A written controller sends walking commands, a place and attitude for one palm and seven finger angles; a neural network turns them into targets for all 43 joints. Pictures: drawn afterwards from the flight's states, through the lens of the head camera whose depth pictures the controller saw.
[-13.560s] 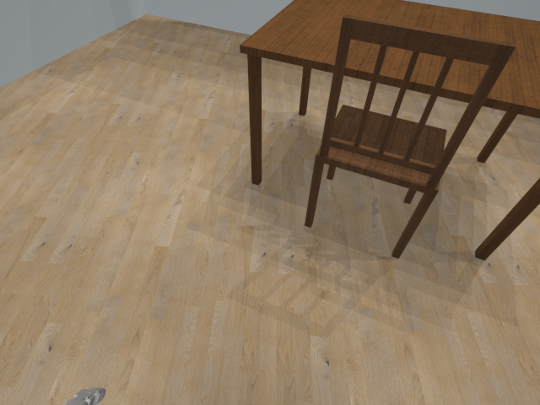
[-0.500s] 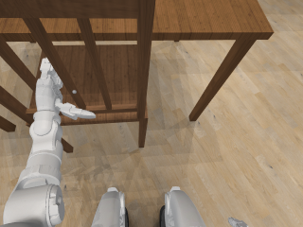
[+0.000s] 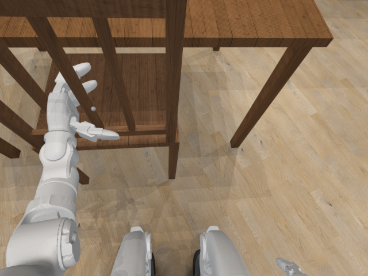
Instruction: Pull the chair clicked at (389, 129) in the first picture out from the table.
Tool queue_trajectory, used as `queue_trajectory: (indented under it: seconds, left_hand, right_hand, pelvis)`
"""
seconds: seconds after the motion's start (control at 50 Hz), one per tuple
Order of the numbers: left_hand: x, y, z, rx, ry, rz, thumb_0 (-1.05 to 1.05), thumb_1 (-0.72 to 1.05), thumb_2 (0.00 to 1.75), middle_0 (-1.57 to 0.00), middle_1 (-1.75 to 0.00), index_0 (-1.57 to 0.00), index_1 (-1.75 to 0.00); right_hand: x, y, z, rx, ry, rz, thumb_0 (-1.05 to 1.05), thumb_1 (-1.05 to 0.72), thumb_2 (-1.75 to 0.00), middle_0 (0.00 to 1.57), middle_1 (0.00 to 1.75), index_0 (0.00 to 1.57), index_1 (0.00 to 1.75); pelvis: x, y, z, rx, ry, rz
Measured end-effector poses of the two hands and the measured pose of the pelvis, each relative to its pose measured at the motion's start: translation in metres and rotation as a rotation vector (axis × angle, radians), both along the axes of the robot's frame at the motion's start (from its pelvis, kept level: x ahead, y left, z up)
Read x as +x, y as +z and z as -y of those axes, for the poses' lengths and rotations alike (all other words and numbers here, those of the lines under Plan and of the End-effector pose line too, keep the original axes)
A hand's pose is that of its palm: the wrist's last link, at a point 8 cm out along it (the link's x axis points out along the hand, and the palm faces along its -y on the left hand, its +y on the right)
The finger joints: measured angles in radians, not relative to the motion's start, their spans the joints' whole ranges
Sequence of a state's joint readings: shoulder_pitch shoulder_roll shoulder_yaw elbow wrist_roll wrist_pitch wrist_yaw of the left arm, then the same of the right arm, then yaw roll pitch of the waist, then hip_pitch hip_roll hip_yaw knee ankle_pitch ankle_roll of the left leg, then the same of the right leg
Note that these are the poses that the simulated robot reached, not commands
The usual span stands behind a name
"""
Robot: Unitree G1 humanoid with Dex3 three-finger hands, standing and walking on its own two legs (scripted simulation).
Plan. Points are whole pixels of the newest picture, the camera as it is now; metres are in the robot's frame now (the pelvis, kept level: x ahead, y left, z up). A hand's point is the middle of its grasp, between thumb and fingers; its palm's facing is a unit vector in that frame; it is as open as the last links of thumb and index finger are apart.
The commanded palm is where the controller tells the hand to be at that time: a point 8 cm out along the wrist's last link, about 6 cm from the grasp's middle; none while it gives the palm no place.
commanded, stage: hook a spindle and tug to test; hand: left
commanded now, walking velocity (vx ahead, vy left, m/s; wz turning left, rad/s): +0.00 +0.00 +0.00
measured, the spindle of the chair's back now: (78, 90) +0.49 +0.21 +0.05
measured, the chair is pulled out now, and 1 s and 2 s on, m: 0.00 0.01 0.10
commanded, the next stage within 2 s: step backward, pulling the chair out in 1.10 s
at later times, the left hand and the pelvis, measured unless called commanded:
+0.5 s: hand (91, 107) +0.46 +0.19 +0.03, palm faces +0.07 -1.00 -0.04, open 5.4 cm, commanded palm +0.43 +0.22 +0.03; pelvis +0.00 +0.01 +0.00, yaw +0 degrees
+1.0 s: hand (91, 114) +0.44 +0.18 +0.03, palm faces +0.05 -1.00 -0.02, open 5.3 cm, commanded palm +0.40 +0.23 +0.03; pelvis +0.03 +0.01 +0.02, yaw -2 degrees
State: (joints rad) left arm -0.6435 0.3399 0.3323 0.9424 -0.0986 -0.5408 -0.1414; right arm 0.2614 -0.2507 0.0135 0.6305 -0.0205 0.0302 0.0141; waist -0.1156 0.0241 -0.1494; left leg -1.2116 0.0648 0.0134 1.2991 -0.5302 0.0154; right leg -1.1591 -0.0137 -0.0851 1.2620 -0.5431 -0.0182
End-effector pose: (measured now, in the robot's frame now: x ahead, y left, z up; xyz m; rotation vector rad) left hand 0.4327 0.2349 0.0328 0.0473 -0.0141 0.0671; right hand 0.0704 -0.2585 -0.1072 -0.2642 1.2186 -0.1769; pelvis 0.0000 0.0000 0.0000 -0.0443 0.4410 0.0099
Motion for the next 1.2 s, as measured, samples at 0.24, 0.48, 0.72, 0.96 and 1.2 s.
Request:
queue_trajectory:
  seconds: [0.24, 0.48, 0.72, 0.96, 1.2]
  left_hand:
    - [0.0, 0.0, -0.006, -0.009, -0.005, -0.015, -0.01, -0.01, 0.52, -0.45, -1.29, -0.44, -1.3]
    - [0.003, -0.002, -0.004, -0.014, 0.002, -0.005, 0.0, 0.63, 0.79, -0.48, -1.42, -0.47, -1.43]
    - [0.001, -0.001, -0.003, -0.028, -0.003, -0.024, 0.01, 0.78, 0.81, -0.43, -1.42, -0.42, -1.45]
    - [-0.011, 0.0, -0.002, -0.03, -0.013, -0.032, 0.01, 0.8, 0.81, -0.38, -1.39, -0.37, -1.45]
    - [-0.024, 0.0, -0.003, -0.027, -0.015, -0.026, 0.01, 0.79, 0.82, -0.39, -1.38, -0.37, -1.43]
  right_hand:
    - [-0.013, 0.003, -0.002, 0.001, -0.023, -0.031, 0.01, -0.91, -0.9, 0.21, 0.3, 0.2, 0.3]
    - [-0.009, 0.005, -0.006, -0.005, -0.017, -0.039, 0.01, -0.91, -0.9, 0.21, 0.3, 0.2, 0.3]
    - [0.006, 0.012, -0.014, 0.019, -0.038, 0.002, 0.01, -0.91, -0.9, 0.21, 0.3, 0.2, 0.3]
    - [0.03, 0.023, -0.018, 0.037, -0.043, 0.049, 0.01, -0.91, -0.9, 0.21, 0.3, 0.2, 0.3]
    - [0.059, 0.023, -0.019, 0.042, -0.006, 0.087, 0.01, -0.91, -0.9, 0.21, 0.3, 0.2, 0.3]
  pelvis:
    - [0.001, 0.003, -0.003, -0.003, -0.004, -0.001]
    - [0.004, 0.003, -0.009, -0.008, -0.002, -0.005]
    - [0.012, 0.009, -0.012, -0.007, -0.017, -0.002]
    - [0.03, 0.019, -0.015, -0.003, -0.031, -0.004]
    - [0.04, 0.02, -0.013, 0.0, -0.024, -0.009]
